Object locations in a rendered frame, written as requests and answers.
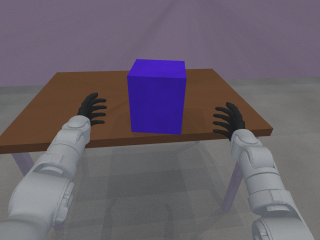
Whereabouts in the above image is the table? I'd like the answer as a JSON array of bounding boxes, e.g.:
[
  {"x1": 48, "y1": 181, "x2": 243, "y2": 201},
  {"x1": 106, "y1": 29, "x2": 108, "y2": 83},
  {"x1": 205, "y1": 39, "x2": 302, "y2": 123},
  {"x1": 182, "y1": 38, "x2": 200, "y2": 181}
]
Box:
[{"x1": 0, "y1": 68, "x2": 273, "y2": 231}]

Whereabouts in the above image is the right robot upper arm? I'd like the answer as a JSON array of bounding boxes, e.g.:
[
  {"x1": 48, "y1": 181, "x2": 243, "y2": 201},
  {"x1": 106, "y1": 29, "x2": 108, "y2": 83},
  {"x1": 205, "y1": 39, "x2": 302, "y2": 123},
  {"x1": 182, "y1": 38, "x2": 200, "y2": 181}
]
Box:
[{"x1": 251, "y1": 217, "x2": 313, "y2": 240}]

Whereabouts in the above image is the carton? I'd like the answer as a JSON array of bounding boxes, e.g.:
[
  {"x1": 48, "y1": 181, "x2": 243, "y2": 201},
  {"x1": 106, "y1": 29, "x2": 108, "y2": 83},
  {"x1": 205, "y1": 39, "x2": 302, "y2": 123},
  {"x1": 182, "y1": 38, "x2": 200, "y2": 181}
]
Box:
[{"x1": 127, "y1": 59, "x2": 187, "y2": 135}]

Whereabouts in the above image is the robot right hand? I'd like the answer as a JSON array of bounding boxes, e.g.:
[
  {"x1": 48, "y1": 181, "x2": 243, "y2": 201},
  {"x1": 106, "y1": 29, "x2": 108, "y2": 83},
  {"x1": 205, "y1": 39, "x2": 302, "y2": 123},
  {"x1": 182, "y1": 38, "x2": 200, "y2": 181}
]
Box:
[{"x1": 213, "y1": 102, "x2": 246, "y2": 142}]

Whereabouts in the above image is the robot right forearm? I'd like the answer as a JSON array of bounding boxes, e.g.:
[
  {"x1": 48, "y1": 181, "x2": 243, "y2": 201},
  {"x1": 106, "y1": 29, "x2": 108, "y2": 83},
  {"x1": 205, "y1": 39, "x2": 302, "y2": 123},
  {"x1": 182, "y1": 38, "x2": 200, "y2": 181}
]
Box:
[{"x1": 230, "y1": 129, "x2": 315, "y2": 240}]

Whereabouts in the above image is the left robot upper arm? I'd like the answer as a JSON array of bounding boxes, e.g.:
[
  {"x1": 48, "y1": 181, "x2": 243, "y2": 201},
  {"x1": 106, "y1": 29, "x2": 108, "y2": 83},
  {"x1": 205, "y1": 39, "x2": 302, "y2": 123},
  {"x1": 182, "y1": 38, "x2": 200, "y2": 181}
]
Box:
[{"x1": 0, "y1": 172, "x2": 75, "y2": 240}]

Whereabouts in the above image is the robot left hand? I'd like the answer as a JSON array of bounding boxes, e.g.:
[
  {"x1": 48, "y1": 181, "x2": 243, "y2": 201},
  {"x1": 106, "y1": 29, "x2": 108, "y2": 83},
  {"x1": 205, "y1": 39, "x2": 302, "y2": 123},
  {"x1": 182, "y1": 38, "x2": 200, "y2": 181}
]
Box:
[{"x1": 77, "y1": 92, "x2": 107, "y2": 126}]

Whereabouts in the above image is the robot left forearm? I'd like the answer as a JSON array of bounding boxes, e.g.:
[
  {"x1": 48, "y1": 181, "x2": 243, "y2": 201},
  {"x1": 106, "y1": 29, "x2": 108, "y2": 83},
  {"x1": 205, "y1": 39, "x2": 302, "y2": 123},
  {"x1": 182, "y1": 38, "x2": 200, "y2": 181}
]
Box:
[{"x1": 8, "y1": 115, "x2": 91, "y2": 216}]

